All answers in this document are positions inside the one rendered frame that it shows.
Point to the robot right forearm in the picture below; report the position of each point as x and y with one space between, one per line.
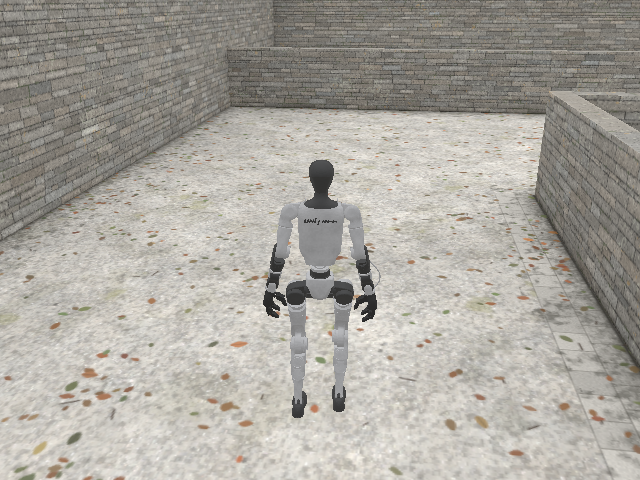
365 275

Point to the robot foot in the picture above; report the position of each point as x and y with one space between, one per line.
338 403
298 409

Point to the right robot foot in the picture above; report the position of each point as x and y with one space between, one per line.
338 403

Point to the robot left hand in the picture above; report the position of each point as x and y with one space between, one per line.
269 303

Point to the robot right upper arm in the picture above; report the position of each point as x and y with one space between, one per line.
352 213

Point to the robot right hand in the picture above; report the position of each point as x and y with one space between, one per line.
371 307

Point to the left robot foot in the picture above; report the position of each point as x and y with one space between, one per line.
298 409

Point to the robot left upper arm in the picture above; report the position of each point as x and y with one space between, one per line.
288 213

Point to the robot left forearm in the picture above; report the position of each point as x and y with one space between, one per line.
275 272

